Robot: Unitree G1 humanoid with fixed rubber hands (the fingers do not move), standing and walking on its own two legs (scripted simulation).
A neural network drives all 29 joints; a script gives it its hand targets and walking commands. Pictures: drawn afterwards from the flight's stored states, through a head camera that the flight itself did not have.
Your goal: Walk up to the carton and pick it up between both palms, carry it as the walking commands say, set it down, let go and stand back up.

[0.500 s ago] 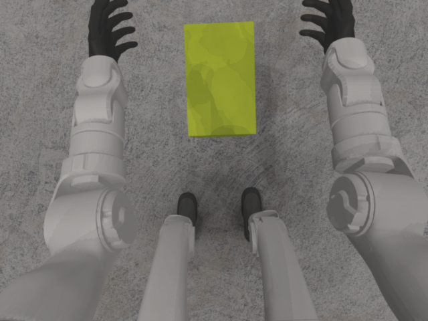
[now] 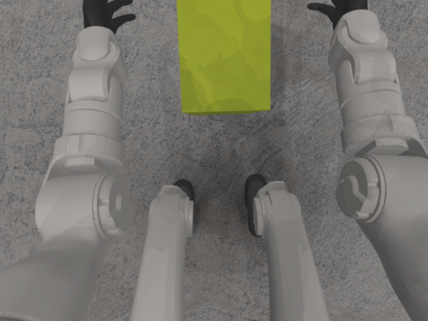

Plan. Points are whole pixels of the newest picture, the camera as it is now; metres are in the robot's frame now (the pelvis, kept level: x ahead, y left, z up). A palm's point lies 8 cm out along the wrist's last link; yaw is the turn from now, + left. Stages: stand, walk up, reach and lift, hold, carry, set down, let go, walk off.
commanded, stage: reach and lift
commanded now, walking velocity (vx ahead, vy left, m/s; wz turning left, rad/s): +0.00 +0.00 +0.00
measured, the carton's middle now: (222, 56) +0.55 -0.02 -0.40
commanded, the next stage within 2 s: none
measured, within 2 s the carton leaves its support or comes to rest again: neither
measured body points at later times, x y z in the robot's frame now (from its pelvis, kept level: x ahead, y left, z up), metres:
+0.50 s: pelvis -0.02 -0.01 -0.12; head +0.35 -0.02 +0.12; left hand +0.55 +0.15 -0.29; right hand +0.55 -0.18 -0.29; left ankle +0.07 +0.13 -0.52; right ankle +0.08 -0.12 -0.52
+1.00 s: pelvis -0.03 +0.00 -0.17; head +0.36 -0.01 +0.05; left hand +0.55 +0.16 -0.35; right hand +0.55 -0.18 -0.36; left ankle +0.07 +0.13 -0.52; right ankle +0.08 -0.12 -0.52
